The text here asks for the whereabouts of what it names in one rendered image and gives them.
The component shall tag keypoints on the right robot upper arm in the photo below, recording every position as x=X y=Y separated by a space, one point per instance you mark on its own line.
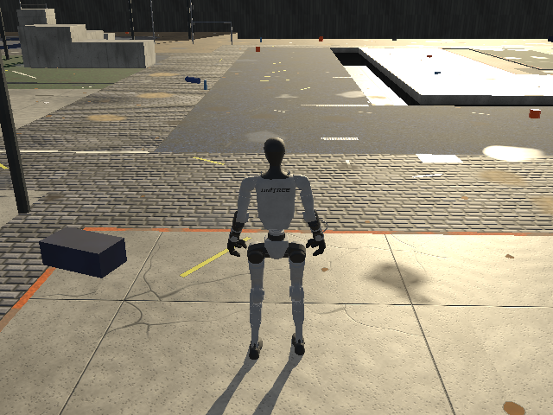
x=302 y=182

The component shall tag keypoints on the right robot forearm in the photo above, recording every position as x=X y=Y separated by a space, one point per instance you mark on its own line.
x=315 y=227

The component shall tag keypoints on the right robot hand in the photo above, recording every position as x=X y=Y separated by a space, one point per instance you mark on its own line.
x=313 y=243

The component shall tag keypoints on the left robot upper arm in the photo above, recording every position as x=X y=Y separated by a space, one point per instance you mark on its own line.
x=244 y=198

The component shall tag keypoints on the left robot foot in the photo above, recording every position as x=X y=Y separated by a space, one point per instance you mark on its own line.
x=254 y=352

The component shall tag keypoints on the left robot hand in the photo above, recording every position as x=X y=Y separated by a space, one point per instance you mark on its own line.
x=230 y=246

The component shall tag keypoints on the left robot forearm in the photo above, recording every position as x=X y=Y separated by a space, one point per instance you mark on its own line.
x=236 y=229

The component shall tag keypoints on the robot torso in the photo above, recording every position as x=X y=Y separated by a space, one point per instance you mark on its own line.
x=276 y=209

